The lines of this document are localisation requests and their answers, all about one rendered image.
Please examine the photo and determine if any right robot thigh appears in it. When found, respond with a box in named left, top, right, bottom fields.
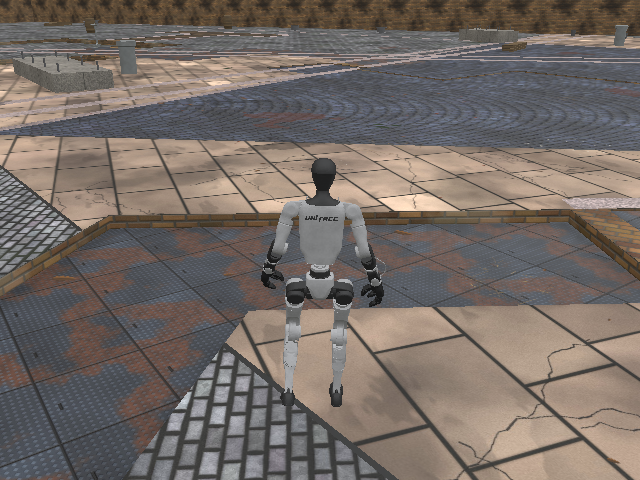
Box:
left=330, top=279, right=354, bottom=346

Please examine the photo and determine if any robot left forearm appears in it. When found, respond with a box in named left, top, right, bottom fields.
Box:
left=263, top=239, right=282, bottom=274

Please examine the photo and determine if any left robot hand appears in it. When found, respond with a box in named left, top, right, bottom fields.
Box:
left=261, top=270, right=284, bottom=289

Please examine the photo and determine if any robot left upper arm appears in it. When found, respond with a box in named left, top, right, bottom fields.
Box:
left=272, top=200, right=302, bottom=255

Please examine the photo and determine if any robot right upper arm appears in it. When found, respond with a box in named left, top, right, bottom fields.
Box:
left=343, top=202, right=371, bottom=259

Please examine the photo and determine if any right robot hand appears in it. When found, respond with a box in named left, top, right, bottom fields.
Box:
left=361, top=282, right=384, bottom=307

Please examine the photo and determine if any robot right forearm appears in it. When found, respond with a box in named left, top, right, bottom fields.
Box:
left=361, top=243, right=382, bottom=287

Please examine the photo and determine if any left robot foot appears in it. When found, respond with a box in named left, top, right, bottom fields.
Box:
left=280, top=388, right=295, bottom=406

